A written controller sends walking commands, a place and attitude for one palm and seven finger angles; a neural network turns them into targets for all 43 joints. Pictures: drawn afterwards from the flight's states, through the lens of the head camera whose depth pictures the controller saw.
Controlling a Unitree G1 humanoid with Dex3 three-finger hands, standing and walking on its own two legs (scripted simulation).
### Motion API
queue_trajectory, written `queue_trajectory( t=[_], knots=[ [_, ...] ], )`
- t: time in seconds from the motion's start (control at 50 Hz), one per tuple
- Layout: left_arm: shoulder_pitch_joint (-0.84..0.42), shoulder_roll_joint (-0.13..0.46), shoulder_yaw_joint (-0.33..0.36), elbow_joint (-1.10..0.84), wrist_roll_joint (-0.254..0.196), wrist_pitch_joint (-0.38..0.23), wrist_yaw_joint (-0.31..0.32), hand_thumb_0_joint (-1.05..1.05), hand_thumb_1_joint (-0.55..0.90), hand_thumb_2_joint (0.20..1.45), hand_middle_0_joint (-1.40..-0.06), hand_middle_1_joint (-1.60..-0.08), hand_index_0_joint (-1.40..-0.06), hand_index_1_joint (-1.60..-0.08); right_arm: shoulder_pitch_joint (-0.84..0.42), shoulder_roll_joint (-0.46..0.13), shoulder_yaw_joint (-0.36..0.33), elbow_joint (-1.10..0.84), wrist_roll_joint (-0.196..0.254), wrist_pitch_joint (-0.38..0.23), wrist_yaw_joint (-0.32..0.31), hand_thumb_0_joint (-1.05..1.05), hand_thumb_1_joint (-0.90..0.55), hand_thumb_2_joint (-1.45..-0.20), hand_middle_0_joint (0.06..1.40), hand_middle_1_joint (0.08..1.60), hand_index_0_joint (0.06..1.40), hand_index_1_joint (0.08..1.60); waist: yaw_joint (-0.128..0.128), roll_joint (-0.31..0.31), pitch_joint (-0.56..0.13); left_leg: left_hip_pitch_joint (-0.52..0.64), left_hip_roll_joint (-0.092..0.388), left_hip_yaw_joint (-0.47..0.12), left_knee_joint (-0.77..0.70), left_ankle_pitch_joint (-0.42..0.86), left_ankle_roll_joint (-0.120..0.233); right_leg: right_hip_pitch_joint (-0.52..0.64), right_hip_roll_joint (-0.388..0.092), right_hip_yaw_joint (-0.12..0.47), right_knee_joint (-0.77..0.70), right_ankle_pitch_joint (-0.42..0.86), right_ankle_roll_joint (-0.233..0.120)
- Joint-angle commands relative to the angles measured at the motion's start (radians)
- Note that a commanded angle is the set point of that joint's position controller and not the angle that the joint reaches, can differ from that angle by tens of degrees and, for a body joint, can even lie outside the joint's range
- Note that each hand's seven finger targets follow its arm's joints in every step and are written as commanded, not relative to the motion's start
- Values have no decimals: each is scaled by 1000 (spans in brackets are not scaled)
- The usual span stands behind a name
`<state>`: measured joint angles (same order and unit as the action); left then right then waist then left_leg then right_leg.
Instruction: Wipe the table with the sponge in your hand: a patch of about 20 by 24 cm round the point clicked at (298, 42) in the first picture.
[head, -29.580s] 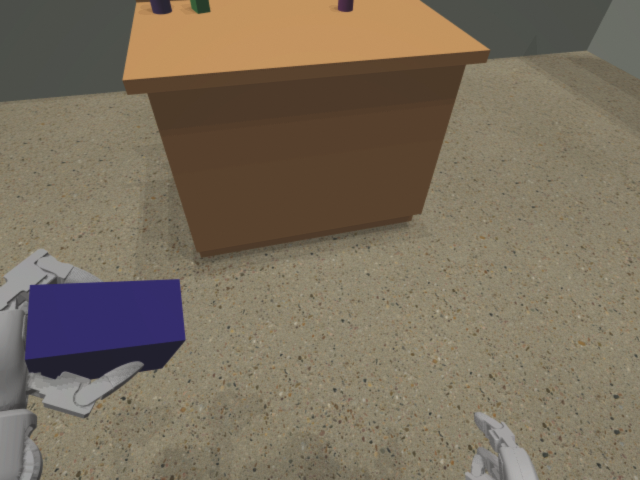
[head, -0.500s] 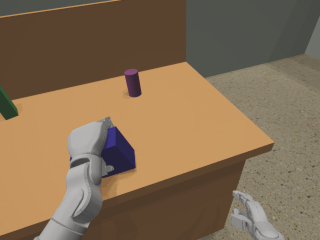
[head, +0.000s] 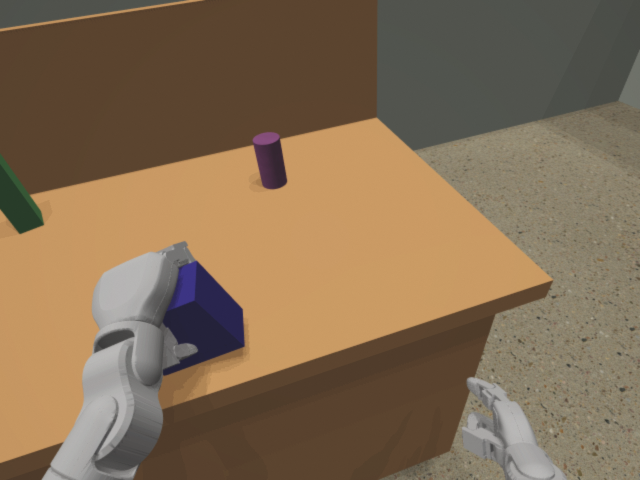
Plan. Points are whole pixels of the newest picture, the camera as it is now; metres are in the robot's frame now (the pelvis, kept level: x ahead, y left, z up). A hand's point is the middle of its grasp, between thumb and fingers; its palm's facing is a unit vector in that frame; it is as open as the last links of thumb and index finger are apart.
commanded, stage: wipe forward along the middle lane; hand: left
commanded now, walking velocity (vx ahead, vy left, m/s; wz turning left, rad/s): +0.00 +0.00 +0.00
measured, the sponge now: (188, 328) +0.26 +0.21 +0.09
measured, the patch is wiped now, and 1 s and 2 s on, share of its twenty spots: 1.00 1.00 1.00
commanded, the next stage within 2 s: slide back across to the first lane in 1.70 s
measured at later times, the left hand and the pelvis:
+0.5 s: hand (157, 301) +0.28 +0.25 +0.12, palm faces +0.03 -0.07 -1.00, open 10.1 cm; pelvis -0.02 -0.01 +0.00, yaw +1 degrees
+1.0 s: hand (154, 273) +0.33 +0.28 +0.12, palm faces -0.04 -0.02 -1.00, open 10.1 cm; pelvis -0.02 -0.01 +0.00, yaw +2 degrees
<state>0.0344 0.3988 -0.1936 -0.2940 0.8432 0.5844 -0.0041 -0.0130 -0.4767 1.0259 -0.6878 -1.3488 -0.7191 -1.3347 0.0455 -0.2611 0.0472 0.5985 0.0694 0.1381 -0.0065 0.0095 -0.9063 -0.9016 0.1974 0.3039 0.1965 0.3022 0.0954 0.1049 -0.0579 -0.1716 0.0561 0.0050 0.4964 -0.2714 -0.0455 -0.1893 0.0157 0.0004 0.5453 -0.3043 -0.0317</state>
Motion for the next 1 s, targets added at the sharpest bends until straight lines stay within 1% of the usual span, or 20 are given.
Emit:
queue_trajectory(
  t=[0.0, 0.06, 0.16, 0.2, 0.22, 0.26, 0.3, 0.34, 0.4, 0.44, 0.5, 0.56, 0.6, 0.68, 0.7, 0.74, 0.8, 0.84, 0.9, 0.98],
  knots=[
    [-227, 218, 159, -110, 55, -5, 25, 0, 100, 1300, -1200, -1600, -1200, -1600, -254, -92, -31, -181, 4, -69, -16, 0, -900, -900, 200, 300, 200, 300, 26, -94, -105, 29, -75, 9, -40, 208, 78, 12, 24, 55, -130, 181, -31],
    [-187, 200, 147, -70, 57, -12, 20, 0, 100, 1300, -1200, -1600, -1200, -1600, -247, -93, -33, -175, 1, -80, -22, 0, -900, -900, 200, 300, 200, 300, 30, -103, -109, 21, -79, 14, -36, 206, 78, 20, 18, 40, -130, 182, -25],
    [-319, 197, 115, 48, 80, -25, 9, 0, 100, 1300, -1200, -1600, -1200, -1600, -238, -99, -29, -146, 3, -102, -41, 0, -900, -900, 200, 300, 200, 300, 6, -130, -79, 16, -81, 13, -46, 149, 79, -19, 15, 37, -159, 110, -20],
    [-367, 250, 149, 88, 95, -31, 5, 0, 100, 1300, -1200, -1600, -1200, -1600, -246, -104, -27, -137, 2, -108, -49, 0, -900, -900, 200, 300, 200, 300, 11, -127, -75, 19, -83, 9, -58, 122, 77, -26, 17, 49, -174, 63, -24],
    [-426, 239, 127, 92, 107, -39, 5, 0, 100, 1300, -1200, -1600, -1200, -1600, -241, -101, -28, -137, 2, -114, -53, 0, -900, -900, 200, 300, 200, 300, 6, -113, -107, 23, -88, 16, -51, 132, 80, -14, 12, 38, -166, 79, -22],
    [-415, 225, 114, 198, 117, -39, -2, 0, 100, 1300, -1200, -1600, -1200, -1600, -235, -104, -28, -116, 1, -114, -56, 0, -900, -900, 200, 300, 200, 300, 4, -141, -78, 9, -86, 14, -60, 121, 77, -22, 13, 32, -175, 72, -20],
    [-420, 269, 151, 217, 129, -44, -9, 0, 100, 1300, -1200, -1600, -1200, -1600, -243, -110, -31, -112, 1, -115, -54, 0, -900, -900, 200, 300, 200, 300, 19, -117, -109, 17, -91, 10, -64, 128, 76, -2, 16, 47, -171, 78, -27],
    [-475, 221, 98, 263, 134, -50, -19, 0, 100, 1300, -1200, -1600, -1200, -1600, -241, -106, -30, -107, 4, -119, -54, 0, -900, -900, 200, 300, 200, 300, 4, -132, -103, 7, -92, 17, -64, 127, 78, -4, 11, 26, -169, 90, -20],
    [-462, 267, 153, 290, 123, -78, -26, 0, 100, 1300, -1200, -1600, -1200, -1600, -234, -114, -35, -103, -1, -122, -54, 0, -900, -900, 200, 300, 200, 300, 13, -136, -117, 12, -93, 11, -67, 124, 78, 7, 13, 41, -177, 91, -21],
    [-511, 211, 104, 323, 116, -104, -29, 0, 100, 1300, -1200, -1600, -1200, -1600, -222, -108, -35, -101, 4, -129, -57, 0, -900, -900, 200, 300, 200, 300, -5, -152, -93, 3, -89, 15, -72, 108, 79, -12, 10, 15, -180, 74, -14],
    [-517, 277, 167, 358, 115, -141, -18, 0, 100, 1300, -1200, -1600, -1200, -1600, -205, -116, -41, -93, -1, -134, -62, 0, -900, -900, 200, 300, 200, 300, 5, -153, -99, 4, -93, 11, -73, 102, 78, -5, 12, 37, -193, 69, -17],
    [-544, 228, 130, 425, 108, -162, -10, 0, 100, 1300, -1200, -1600, -1200, -1600, -188, -116, -45, -79, 1, -136, -68, 0, -900, -900, 200, 300, 200, 300, -8, -170, -75, -4, -91, 21, -72, 93, 79, -21, 9, 21, -202, 65, -10],
    [-584, 280, 169, 449, 111, -175, -4, 0, 100, 1300, -1200, -1600, -1200, -1600, -175, -122, -47, -70, 1, -138, -71, 0, -900, -900, 200, 300, 200, 300, -10, -173, -85, 1, -92, 15, -79, 83, 77, -23, 11, 34, -210, 47, -13],
    [-616, 242, 131, 532, 109, -189, -3, 0, 100, 1300, -1200, -1600, -1200, -1600, -150, -125, -52, -57, 5, -135, -73, 0, -900, -900, 200, 300, 200, 300, -18, -167, -99, -17, -93, 20, -79, 91, 77, -14, 9, 13, -201, 83, -8],
    [-618, 294, 177, 536, 114, -198, 0, 0, 100, 1300, -1200, -1600, -1200, -1600, -147, -129, -53, -54, 4, -135, -74, 0, -900, -900, 200, 300, 200, 300, -16, -164, -109, -10, -94, 17, -81, 93, 76, -9, 10, 31, -208, 78, -12],
    [-635, 234, 120, 588, 117, -199, -3, 0, 100, 1300, -1200, -1600, -1200, -1600, -132, -127, -53, -48, 8, -132, -75, 0, -900, -900, 200, 300, 200, 300, -32, -171, -87, -25, -91, 21, -81, 85, 77, -27, 8, 12, -207, 74, -7],
    [-697, 284, 147, 636, 129, -215, -5, 0, 100, 1300, -1200, -1600, -1200, -1600, -113, -136, -54, -38, 7, -128, -77, 0, -900, -900, 200, 300, 200, 300, -36, -147, -81, -35, -91, 14, -84, 66, 76, -45, 10, 22, -211, 50, -11],
    [-719, 246, 110, 701, 133, -223, -7, 0, 100, 1300, -1200, -1600, -1200, -1600, -90, -136, -56, -31, 10, -127, -79, 0, -900, -900, 200, 300, 200, 300, -49, -177, -76, -50, -90, 18, -80, 61, 79, -57, 10, 6, -205, 52, -6],
    [-739, 293, 152, 742, 140, -248, -5, 0, 100, 1300, -1200, -1600, -1200, -1600, -69, -143, -62, -24, 6, -121, -78, 0, -900, -900, 200, 300, 200, 300, -44, -171, -109, -57, -91, 16, -72, 72, 78, -46, 9, 18, -200, 81, -8],
    [-779, 273, 131, 781, 137, -276, -1, 0, 100, 1300, -1200, -1600, -1200, -1600, -43, -144, -67, -25, 9, -114, -75, 0, -900, -900, 200, 300, 200, 300, -57, -187, -129, -72, -89, 20, -58, 85, 81, -40, 6, 11, -187, 127, -2]
  ],
)
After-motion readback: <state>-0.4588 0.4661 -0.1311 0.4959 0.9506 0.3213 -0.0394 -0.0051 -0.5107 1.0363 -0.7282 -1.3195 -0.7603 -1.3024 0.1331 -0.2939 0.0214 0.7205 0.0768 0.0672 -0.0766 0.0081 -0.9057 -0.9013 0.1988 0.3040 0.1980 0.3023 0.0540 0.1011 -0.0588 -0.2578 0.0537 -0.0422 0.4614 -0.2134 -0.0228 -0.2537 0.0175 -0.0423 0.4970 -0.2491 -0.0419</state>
